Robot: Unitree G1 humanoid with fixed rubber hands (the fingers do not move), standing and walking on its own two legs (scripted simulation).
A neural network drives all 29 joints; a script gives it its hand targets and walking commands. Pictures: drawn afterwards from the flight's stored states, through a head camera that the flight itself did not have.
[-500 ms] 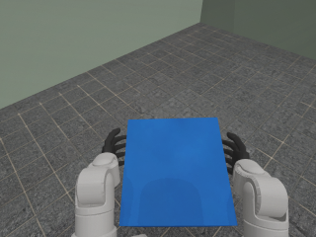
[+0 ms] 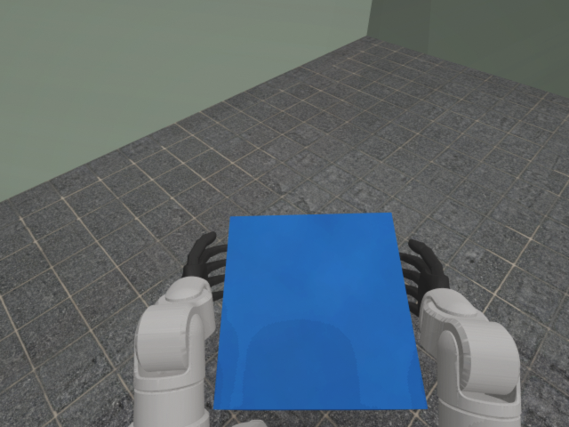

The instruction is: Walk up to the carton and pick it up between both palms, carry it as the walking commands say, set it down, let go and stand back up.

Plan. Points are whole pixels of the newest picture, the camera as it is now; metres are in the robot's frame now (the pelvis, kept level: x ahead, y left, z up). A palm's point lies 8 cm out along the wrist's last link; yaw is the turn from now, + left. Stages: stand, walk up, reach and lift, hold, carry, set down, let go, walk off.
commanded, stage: carry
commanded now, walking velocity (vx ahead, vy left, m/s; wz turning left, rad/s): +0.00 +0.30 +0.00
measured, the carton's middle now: (311, 323) +0.25 +0.00 +0.02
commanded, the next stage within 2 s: none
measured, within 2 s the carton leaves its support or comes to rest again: neither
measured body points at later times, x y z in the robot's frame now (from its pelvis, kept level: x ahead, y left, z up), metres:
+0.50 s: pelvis -0.07 +0.18 +0.00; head -0.08 +0.19 +0.45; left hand +0.21 +0.32 +0.08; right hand +0.19 +0.03 +0.09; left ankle +0.03 +0.24 -0.71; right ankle -0.10 -0.01 -0.67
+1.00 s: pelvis -0.12 +0.36 +0.00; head -0.12 +0.37 +0.45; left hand +0.15 +0.50 +0.08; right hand +0.13 +0.20 +0.10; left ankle -0.03 +0.42 -0.71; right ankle -0.17 +0.18 -0.67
